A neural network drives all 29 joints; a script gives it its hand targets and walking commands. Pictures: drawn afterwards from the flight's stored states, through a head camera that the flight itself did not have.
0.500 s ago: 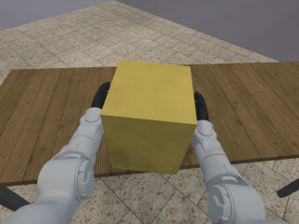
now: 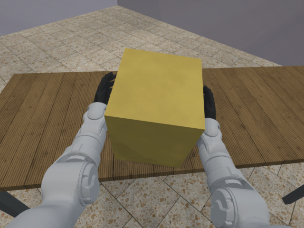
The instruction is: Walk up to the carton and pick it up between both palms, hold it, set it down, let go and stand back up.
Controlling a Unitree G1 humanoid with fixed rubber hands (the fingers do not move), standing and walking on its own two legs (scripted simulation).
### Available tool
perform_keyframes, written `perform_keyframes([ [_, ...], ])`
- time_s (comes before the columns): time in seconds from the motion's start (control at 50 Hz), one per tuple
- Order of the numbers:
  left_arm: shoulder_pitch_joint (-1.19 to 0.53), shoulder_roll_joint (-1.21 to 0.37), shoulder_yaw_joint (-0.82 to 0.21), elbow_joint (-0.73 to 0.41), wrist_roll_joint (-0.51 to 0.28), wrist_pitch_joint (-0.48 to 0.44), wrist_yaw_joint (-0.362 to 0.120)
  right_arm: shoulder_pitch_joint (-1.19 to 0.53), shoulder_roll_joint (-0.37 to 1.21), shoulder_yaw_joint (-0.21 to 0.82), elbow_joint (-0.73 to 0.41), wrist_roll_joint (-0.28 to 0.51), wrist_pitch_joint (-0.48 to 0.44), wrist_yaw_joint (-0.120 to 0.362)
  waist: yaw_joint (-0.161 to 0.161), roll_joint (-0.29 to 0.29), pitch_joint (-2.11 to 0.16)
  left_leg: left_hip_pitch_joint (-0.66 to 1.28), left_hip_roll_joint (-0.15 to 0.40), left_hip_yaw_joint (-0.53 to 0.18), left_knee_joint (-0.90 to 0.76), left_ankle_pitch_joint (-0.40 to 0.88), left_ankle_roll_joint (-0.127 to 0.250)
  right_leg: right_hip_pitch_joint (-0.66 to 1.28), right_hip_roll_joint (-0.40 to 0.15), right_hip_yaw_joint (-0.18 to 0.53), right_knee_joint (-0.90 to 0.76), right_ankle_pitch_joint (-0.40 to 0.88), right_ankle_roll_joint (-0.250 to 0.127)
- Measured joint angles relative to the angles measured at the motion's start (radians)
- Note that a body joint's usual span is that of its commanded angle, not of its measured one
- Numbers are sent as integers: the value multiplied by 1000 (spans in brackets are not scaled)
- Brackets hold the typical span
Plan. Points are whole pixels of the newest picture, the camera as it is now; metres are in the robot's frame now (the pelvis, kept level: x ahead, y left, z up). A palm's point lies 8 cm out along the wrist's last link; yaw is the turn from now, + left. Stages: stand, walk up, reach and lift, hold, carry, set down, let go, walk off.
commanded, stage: reach and lift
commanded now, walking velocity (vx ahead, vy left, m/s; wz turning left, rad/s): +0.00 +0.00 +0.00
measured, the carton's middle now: (154, 113) +0.40 -0.02 +0.10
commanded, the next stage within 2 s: none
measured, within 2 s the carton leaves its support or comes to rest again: neither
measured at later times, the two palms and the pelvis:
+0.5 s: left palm (95, 96) +0.42 +0.13 +0.16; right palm (204, 114) +0.37 -0.15 +0.12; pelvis -0.01 +0.00 +0.00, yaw +0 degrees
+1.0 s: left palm (87, 91) +0.37 +0.14 +0.21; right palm (210, 115) +0.33 -0.15 +0.16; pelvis -0.02 +0.00 +0.00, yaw +0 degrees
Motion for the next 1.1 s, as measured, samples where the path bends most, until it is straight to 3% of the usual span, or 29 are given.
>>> perform_keyframes([
  [0.14,0,0,1,8,16,3,-6,0,0,-17,77,-2,-64,-5,3,0,0,30,0,0,0,0,0,32,0,0,-3,1,0],
  [0.34,0,-4,1,-4,12,75,-3,0,0,-22,76,-3,-3,1,19,0,0,41,0,0,0,1,0,42,0,0,-3,3,0],
  [0.46,8,-18,-6,-114,2,177,6,0,0,-22,8,3,66,9,36,0,0,47,3,0,-1,1,0,52,3,0,-12,6,0],
  [0.58,24,-35,-11,-271,4,340,18,1,0,-15,-63,54,159,21,38,0,0,81,7,0,-3,-2,0,92,8,0,-30,11,0],
  [0.7,27,-46,-11,-374,52,474,18,1,0,-8,-121,80,255,29,38,0,35,162,7,0,-12,-5,0,175,9,0,-43,11,0],
  [0.86,27,-53,-12,-420,117,594,7,1,0,-7,-126,84,337,40,38,0,54,221,7,0,-13,-3,1,234,9,0,-43,14,0],
  [1.1,27,-54,-12,-450,123,673,14,-9,0,-7,-127,84,388,48,43,0,55,223,7,0,-13,5,2,236,9,0,-43,21,0],
])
